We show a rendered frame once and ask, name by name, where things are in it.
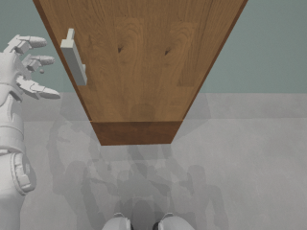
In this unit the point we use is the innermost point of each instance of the robot thigh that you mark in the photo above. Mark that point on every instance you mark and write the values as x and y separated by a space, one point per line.
174 223
118 223

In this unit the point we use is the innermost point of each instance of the right robot thigh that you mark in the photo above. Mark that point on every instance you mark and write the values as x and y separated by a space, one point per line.
174 223

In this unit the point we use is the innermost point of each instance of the left robot forearm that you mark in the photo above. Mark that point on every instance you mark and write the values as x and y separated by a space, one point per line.
11 123

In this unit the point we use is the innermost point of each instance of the cupboard door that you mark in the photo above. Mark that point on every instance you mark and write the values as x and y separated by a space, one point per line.
144 59

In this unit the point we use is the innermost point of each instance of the robot left upper arm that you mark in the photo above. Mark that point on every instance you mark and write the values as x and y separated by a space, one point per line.
17 179

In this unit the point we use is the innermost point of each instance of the handle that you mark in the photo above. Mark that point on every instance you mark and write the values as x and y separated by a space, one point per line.
72 57

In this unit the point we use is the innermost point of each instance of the left robot thigh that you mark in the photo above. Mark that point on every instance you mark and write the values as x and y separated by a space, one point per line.
118 223

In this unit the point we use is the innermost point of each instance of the robot left hand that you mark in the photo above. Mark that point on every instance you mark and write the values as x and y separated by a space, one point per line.
11 67

